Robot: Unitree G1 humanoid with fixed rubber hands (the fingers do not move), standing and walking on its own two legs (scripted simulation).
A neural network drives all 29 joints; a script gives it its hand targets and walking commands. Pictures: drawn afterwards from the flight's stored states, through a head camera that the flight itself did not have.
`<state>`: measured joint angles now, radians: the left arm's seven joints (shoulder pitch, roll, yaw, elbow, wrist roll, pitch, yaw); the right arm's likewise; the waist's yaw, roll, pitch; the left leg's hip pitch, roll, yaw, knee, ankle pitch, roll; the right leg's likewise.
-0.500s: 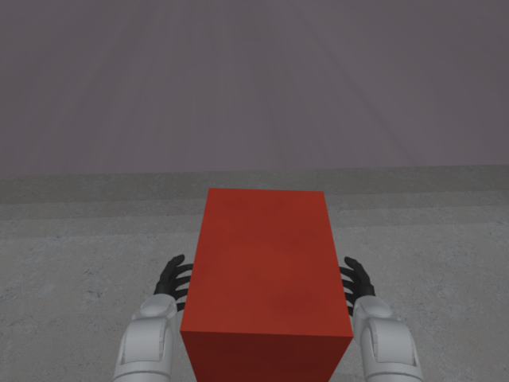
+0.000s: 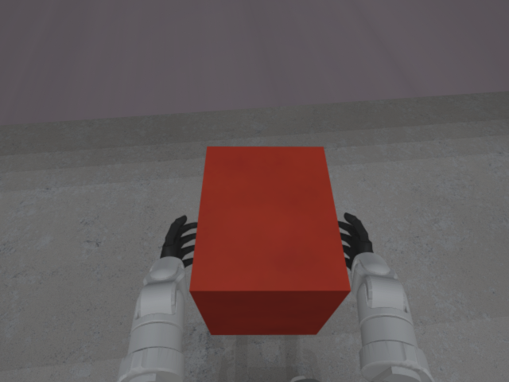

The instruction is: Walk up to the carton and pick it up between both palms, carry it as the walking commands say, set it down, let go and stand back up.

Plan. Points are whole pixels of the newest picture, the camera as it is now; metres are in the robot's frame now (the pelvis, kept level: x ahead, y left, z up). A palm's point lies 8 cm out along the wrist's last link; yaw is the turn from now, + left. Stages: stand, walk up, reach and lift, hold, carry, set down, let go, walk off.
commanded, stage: set down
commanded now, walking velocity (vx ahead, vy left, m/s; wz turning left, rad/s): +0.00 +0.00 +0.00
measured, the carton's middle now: (264, 245) +0.38 -0.04 -0.09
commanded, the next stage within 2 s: none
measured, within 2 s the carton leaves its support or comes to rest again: neither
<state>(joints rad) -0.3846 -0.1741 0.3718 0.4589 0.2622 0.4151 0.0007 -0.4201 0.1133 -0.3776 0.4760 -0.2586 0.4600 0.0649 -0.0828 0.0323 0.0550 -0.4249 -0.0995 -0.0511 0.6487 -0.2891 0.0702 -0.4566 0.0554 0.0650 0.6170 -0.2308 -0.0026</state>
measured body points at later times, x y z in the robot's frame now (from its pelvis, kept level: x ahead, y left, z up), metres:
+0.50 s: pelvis -0.01 -0.02 -0.05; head +0.15 -0.03 +0.37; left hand +0.37 +0.11 -0.12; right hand +0.35 -0.20 -0.12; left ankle +0.02 +0.08 -0.72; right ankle +0.05 -0.12 -0.72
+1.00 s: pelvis -0.03 +0.00 -0.12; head +0.18 -0.02 +0.28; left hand +0.41 +0.10 -0.20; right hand +0.37 -0.21 -0.20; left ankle +0.02 +0.08 -0.72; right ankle +0.05 -0.12 -0.72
